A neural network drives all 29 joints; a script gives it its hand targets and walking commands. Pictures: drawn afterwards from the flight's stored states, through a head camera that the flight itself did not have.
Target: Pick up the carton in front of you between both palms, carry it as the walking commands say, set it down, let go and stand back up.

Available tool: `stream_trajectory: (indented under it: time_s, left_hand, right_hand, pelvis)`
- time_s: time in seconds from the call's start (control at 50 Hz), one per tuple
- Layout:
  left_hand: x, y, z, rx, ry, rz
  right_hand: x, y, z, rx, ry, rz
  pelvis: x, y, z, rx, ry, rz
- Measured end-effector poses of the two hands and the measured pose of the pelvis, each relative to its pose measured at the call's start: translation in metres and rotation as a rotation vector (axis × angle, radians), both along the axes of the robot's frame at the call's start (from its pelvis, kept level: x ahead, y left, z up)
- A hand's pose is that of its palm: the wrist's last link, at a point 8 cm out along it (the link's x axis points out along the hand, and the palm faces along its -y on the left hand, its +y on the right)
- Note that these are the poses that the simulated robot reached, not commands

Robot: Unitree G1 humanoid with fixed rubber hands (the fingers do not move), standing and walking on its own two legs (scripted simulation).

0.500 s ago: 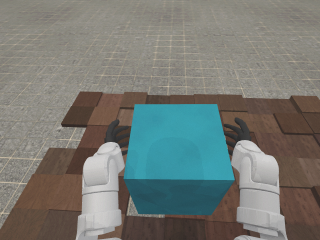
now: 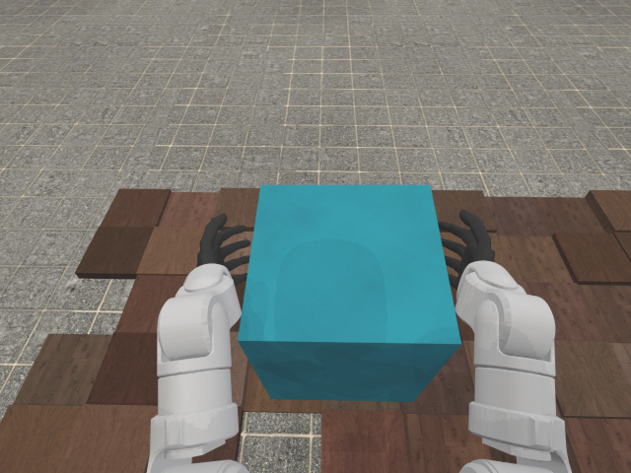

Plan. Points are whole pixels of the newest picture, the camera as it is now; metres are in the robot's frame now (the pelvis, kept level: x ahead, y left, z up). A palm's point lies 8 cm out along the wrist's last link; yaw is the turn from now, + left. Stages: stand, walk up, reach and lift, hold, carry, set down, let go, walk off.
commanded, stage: carry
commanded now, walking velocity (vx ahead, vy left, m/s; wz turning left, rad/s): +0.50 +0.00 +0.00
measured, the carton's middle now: (343, 302) +0.35 +0.01 +0.02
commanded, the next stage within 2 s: none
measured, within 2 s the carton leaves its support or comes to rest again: neither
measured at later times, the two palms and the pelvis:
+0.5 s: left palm (225, 110) +0.63 +0.21 +0.13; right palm (420, 118) +0.61 -0.10 +0.14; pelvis +0.29 +0.07 +0.01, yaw +0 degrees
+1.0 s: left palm (239, 60) +0.90 +0.25 +0.08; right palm (378, 56) +0.94 -0.06 +0.08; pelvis +0.60 +0.07 +0.02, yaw +3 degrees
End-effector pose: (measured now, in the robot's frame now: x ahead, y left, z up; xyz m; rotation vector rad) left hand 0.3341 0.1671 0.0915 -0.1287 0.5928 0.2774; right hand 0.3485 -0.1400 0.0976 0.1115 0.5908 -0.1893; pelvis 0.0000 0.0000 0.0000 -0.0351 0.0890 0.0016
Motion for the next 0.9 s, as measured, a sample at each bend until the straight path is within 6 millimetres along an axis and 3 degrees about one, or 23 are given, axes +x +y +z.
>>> stream_trajectory:
  time_s: [0.08,0.14,0.26,0.4,0.5,0.62,0.7,0.78,0.84,0.9]
  left_hand:
    - [0.013,0.017,-0.014,-0.068,0.069,0.046]
    - [0.039,0.025,-0.012,-0.067,0.073,0.063]
    - [0.126,0.026,0.009,-0.055,-0.016,-0.003]
    - [0.24,0.029,0.028,0.008,-0.119,-0.106]
    - [0.3,0.043,0.037,-0.021,-0.083,-0.082]
    - [0.372,0.065,0.044,-0.027,-0.084,-0.022]
    - [0.425,0.071,0.031,-0.028,-0.056,0.001]
    - [0.475,0.068,0.007,-0.027,0.002,0.015]
    - [0.498,0.069,-0.01,-0.049,0.065,0.032]
    - [0.518,0.073,-0.018,-0.069,0.1,0.043]
  right_hand:
    - [0.032,0.02,-0.021,0.01,0.084,0.016]
    - [0.06,0.027,-0.023,0.008,0.088,0.024]
    - [0.129,0.026,-0.002,-0.009,-0.002,-0.03]
    - [0.203,0.027,0.027,-0.017,-0.114,-0.113]
    - [0.258,0.04,0.041,-0.021,-0.083,-0.106]
    - [0.349,0.061,0.052,-0.021,-0.087,-0.055]
    - [0.411,0.066,0.036,-0.028,-0.057,-0.035]
    - [0.471,0.065,0.003,-0.006,0.004,-0.018]
    - [0.507,0.068,-0.018,-0.014,0.071,0.008]
    - [0.536,0.074,-0.025,-0.001,0.109,0.02]
  pelvis:
    - [0.038,0.0,0.01,0.012,-0.002,0.006]
    - [0.069,0.005,0.017,0.021,-0.001,0.013]
    - [0.142,0.027,0.019,0.018,-0.003,0.014]
    - [0.233,0.062,-0.001,0.009,-0.038,-0.015]
    - [0.289,0.071,0.006,-0.003,-0.026,-0.005]
    - [0.363,0.071,0.007,-0.012,-0.009,0.017]
    - [0.421,0.065,-0.003,0.001,-0.006,0.026]
    - [0.482,0.06,-0.013,-0.013,-0.03,0.042]
    - [0.513,0.058,-0.006,-0.011,-0.034,0.045]
    - [0.543,0.058,0.006,0.002,-0.031,0.049]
